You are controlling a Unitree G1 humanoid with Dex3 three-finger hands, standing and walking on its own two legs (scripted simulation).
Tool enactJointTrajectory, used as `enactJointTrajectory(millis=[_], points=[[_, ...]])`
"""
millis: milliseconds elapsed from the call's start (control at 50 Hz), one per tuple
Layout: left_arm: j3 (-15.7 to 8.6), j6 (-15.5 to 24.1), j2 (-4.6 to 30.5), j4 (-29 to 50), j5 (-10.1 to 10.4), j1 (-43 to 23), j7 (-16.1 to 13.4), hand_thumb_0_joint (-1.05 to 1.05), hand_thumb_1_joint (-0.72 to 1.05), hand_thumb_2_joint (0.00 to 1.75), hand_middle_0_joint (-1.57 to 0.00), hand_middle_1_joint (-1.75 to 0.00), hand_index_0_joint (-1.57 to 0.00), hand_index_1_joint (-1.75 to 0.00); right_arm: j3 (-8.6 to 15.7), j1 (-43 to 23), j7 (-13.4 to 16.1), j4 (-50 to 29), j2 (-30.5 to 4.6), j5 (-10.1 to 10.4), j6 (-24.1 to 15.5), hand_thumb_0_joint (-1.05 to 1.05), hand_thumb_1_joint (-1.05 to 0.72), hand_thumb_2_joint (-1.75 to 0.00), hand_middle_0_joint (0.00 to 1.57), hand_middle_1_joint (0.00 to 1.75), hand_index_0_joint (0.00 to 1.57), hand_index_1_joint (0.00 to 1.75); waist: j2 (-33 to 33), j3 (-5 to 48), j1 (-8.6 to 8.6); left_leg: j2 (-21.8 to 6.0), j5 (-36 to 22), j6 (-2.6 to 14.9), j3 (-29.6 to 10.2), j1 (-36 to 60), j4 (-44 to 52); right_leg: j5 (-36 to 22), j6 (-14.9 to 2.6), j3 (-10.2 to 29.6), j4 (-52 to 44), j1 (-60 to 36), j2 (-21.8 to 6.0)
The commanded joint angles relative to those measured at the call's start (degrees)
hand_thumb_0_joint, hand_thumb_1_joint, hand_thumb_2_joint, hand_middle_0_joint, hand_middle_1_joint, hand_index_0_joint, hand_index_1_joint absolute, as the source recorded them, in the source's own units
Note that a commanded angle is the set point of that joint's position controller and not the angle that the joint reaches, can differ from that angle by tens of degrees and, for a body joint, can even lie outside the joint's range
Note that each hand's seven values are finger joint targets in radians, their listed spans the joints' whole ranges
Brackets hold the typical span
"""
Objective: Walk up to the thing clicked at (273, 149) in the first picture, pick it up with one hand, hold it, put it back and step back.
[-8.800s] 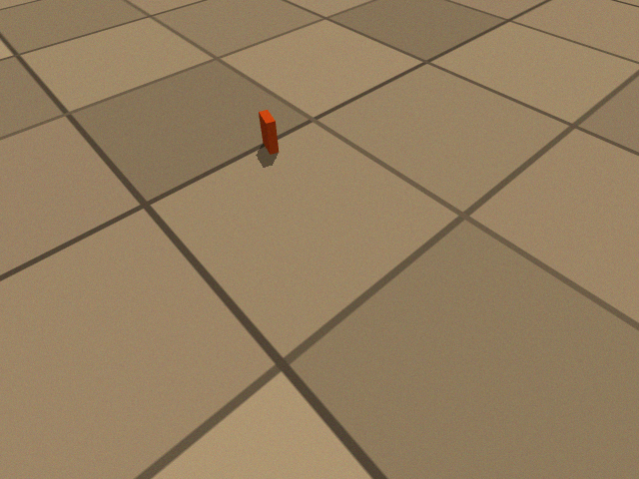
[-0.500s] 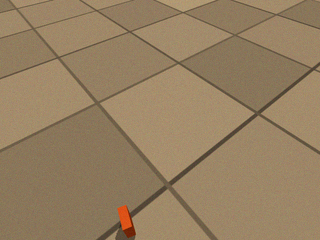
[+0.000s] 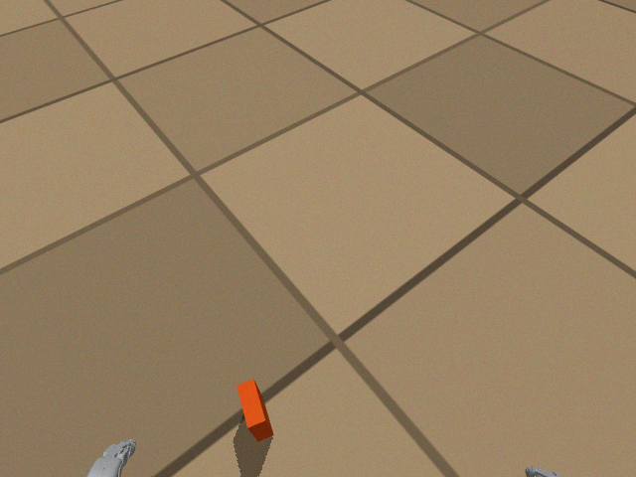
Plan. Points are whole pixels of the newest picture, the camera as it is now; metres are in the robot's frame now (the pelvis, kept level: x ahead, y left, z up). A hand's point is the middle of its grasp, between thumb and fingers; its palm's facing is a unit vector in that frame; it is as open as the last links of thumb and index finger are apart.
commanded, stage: go down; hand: left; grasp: from the side
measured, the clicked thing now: (255, 411) +0.37 +0.20 -0.69
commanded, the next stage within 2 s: none
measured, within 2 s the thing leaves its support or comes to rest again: neither
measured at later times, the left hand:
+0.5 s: hand out of the picture +0.15 +0.28 -0.19, palm faces +0.04 -0.94 -0.33, open 16.6 cm
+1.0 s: hand out of the picture +0.16 +0.30 -0.21, palm faces +0.10 -0.94 -0.33, open 17.1 cm
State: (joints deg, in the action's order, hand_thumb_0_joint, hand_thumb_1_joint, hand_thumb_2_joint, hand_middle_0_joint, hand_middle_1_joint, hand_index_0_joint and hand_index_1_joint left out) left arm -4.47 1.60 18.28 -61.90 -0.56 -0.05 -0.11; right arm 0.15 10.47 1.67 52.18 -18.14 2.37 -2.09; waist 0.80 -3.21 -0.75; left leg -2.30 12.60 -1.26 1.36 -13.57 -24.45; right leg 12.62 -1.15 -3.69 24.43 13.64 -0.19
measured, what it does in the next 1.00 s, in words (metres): lowers itself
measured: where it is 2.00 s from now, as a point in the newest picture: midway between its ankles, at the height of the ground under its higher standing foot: outside the picture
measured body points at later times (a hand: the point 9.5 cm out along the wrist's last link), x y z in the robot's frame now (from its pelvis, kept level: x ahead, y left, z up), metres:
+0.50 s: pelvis -0.01 +0.02 -0.06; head +0.07 +0.03 +0.38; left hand +0.15 +0.32 -0.16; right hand +0.14 -0.24 -0.16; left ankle +0.00 +0.14 -0.74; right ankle +0.00 -0.10 -0.74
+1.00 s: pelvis -0.01 +0.02 -0.11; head +0.09 +0.05 +0.33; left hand +0.15 +0.35 -0.19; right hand +0.16 -0.22 -0.18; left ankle +0.00 +0.14 -0.74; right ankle +0.00 -0.10 -0.74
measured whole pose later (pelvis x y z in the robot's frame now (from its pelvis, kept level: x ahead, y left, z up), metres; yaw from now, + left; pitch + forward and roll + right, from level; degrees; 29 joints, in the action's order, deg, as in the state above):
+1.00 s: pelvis -0.01 +0.02 -0.11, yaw +0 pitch +19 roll -3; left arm -15.1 -7.6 19.8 -21.3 0.6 16.0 4.0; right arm 0.4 12.4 3.6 30.2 -13.4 0.2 -10.5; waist 0.4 7.5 -2.0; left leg -2.5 32.7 0.4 -1.1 -57.9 -71.3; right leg 31.1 0.3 -4.7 67.8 55.7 -1.5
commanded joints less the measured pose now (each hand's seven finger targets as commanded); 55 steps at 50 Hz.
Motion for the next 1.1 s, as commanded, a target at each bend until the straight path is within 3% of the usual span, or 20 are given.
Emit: enactJointTrajectory(millis=[0, 20, 60, 140, 200, 240, 320, 420, 600, 720, 820, 840, 920, 980, 1080], points=[[-7.48, 0.91, 15.14, 2.11, -3.95, -0.95, 1.64, 0.0, 0.23, 0.24, -0.05, -0.11, -0.06, -0.1, 4.0, 4.25, 0.66, -8.52, -7.2, -1.05, -1.64, 0.0, -0.93, -0.91, 0.2, 0.3, 0.2, 0.3, -3.05, 14.61, 0.25, 3.23, -8.68, 2.62, 1.08, -5.67, -5.79, -10.78, 0.42, 2.47, 4.57, 0.88, -0.97], [-8.92, 0.81, 15.79, 3.24, -4.58, 1.42, 1.98, 0.0, 0.18, 0.22, -0.06, -0.11, -0.06, -0.1, 4.41, 4.54, 0.43, -9.87, -7.09, -1.07, -1.7, 0.0, -0.91, -0.9, 0.2, 0.3, 0.2, 0.3, -2.11, 16.82, 1.83, 3.43, -9.71, 2.43, 0.99, -6.89, -7.24, -11.19, 0.2, 2.35, 6.06, 0.51, -0.83], [-10.25, 0.1, 15.33, 7.21, -4.7, 3.19, 1.82, 0.0, 0.06, 0.17, -0.08, -0.12, -0.09, -0.1, 4.75, 3.79, 0.35, -12.61, -6.7, -1.08, -1.75, 0.0, -0.89, -0.9, 0.2, 0.3, 0.2, 0.3, 1.18, 18.86, 2.71, 3.8, -9.74, 1.94, 1.08, -7.44, -8.23, -10.71, -0.08, 2.55, 7.51, 0.84, -0.59], [-9.69, -2.66, 13.48, 11.99, -4.38, 0.65, 1.33, 0.0, -0.11, 0.15, -0.09, -0.13, -0.09, -0.12, 4.48, 2.09, 0.31, -16.66, -6.02, -0.79, -2.07, 0.0, -0.87, -0.89, 0.2, 0.3, 0.2, 0.3, 1.37, 13.63, 0.79, 2.94, -4.22, 1.57, 0.28, -12.11, -11.12, -3.62, -0.24, 1.88, 9.72, 9.18, 0.1], [-10.65, -3.82, 13.35, 17.53, -3.56, 3.54, 1.8, 0.0, -0.29, 0.12, -0.1, -0.14, -0.1, -0.14, 4.76, 2.14, 0.38, -19.23, -6.0, -0.72, -2.9, 0.0, -0.84, -0.89, 0.2, 0.3, 0.2, 0.3, 0.48, 15.34, 0.55, 2.37, -2.15, 1.69, -0.37, -14.08, -13.62, -0.78, -0.33, 1.45, 12.61, 11.8, 0.46], [-9.4, -4.25, 11.24, 20.84, -2.84, 4.26, 2.39, 0.0, -0.4, 0.09, -0.11, -0.15, -0.11, -0.14, 4.74, 2.69, 0.67, -20.14, -5.56, -0.84, -3.66, 0.0, -0.83, -0.88, 0.2, 0.3, 0.2, 0.3, -0.53, 16.05, -0.43, 2.24, -1.62, 1.9, -0.47, -15.54, -15.88, -0.59, -0.04, 1.56, 14.65, 13.88, 0.38], [-10.25, -3.99, 11.84, 28.58, -2.47, 3.58, 2.95, 0.0, -0.5, 0.08, -0.11, -0.15, -0.11, -0.14, 5.07, 2.62, 1.03, -21.86, -5.16, -1.16, -5.37, 0.0, -0.82, -0.88, 0.2, 0.3, 0.2, 0.3, 1.16, 18.13, -0.62, 1.58, 0.8, 1.66, -1.33, -18.62, -20.36, 2.11, -0.15, 1.34, 19.83, 19.77, 0.41], [-12.11, -5.56, 13.23, 36.93, -2.46, 10.32, 2.56, 0.0, -0.54, 0.06, -0.11, -0.13, -0.11, -0.13, 4.94, 2.51, 1.76, -24.26, -5.04, -1.28, -6.73, 0.0, -0.82, -0.88, 0.2, 0.3, 0.2, 0.3, 3.39, 20.81, -0.21, 1.31, 0.13, 1.43, -2.14, -19.96, -23.1, 1.95, -0.16, 1.12, 23.3, 22.02, 0.36], [-11.94, -10.72, 10.92, 45.26, -1.68, 17.05, 2.01, 0.0, -0.57, 0.05, -0.12, -0.12, -0.12, -0.12, 4.22, 2.57, 3.07, -26.59, -4.29, -1.52, -8.58, 0.0, -0.84, -0.88, 0.2, 0.3, 0.2, 0.3, 3.65, 21.03, -1.34, 1.1, -3.04, 1.55, -2.69, -23.25, -28.13, -0.36, 0.03, 1.03, 26.95, 25.36, 0.22], [-12.35, -11.05, 10.5, 48.69, -0.72, 19.51, 2.7, 0.0, -0.57, 0.05, -0.12, -0.12, -0.11, -0.12, 4.17, 2.54, 3.05, -27.8, -4.02, -1.99, -9.84, 0.0, -0.84, -0.88, 0.2, 0.3, 0.2, 0.3, 4.21, 22.1, -1.57, 0.72, -3.56, 1.4, -3.62, -26.04, -30.76, 0.26, -0.04, 0.27, 30.64, 28.49, 0.48], [-13.8, -10.29, 11.14, 51.45, -0.03, 21.95, 2.99, 0.0, -0.54, 0.06, -0.11, -0.11, -0.11, -0.12, 4.24, 2.41, 2.79, -29.05, -3.91, -2.08, -10.27, 0.0, -0.85, -0.89, 0.2, 0.3, 0.2, 0.3, 4.65, 23.84, -0.73, 0.83, -3.84, 1.33, -4.11, -28.03, -32.76, 0.55, -0.2, 0.11, 33.26, 30.15, 0.57], [-13.52, -10.08, 11.25, 52.31, -0.02, 20.76, 2.93, 0.0, -0.53, 0.06, -0.11, -0.11, -0.11, -0.12, 4.28, 2.18, 2.87, -29.44, -3.92, -2.04, -10.36, 0.0, -0.86, -0.89, 0.2, 0.3, 0.2, 0.3, 4.24, 23.65, -1.33, 1.01, -2.38, 1.5, -3.89, -29.0, -33.54, 0.81, -0.1, 0.27, 33.3, 30.69, 0.54], [-16.34, -7.55, 12.62, 47.98, 0.9, 14.78, 2.99, 0.0, -0.53, 0.06, -0.11, -0.11, -0.11, -0.12, 4.01, 1.37, 2.81, -28.8, -4.1, -2.08, -10.93, 0.0, -0.88, -0.89, 0.2, 0.3, 0.2, 0.3, 1.58, 21.3, -2.07, 1.26, 3.91, 2.16, -3.33, -36.28, -37.72, 4.88, 0.03, 0.81, 36.0, 35.45, 0.31], [-19.25, -2.45, 15.1, 42.76, 2.33, 8.17, 5.5, 0.0, -0.56, 0.04, -0.11, -0.11, -0.11, -0.11, 4.25, 0.98, 2.51, -27.32, -4.68, -2.37, -11.98, 0.0, -0.9, -0.9, 0.2, 0.3, 0.2, 0.3, 1.78, 22.28, -2.13, 1.38, 6.34, 2.44, -3.09, -42.55, -43.79, 6.73, 0.08, 1.38, 41.63, 41.9, 0.06], [-22.96, 8.42, 20.63, 40.51, 5.28, -0.44, 13.0, 0.0, -0.61, 0.03, -0.12, -0.14, -0.12, -0.13, 4.75, 1.66, 1.95, -25.59, -6.9, -2.38, -13.6, 0.0, -0.88, -0.89, 0.2, 0.3, 0.2, 0.3, 7.11, 31.65, -1.2, 1.42, 9.2, 1.92, -4.64, -46.54, -49.73, 10.33, -0.48, 2.17, 51.47, 51.94, -0.46]])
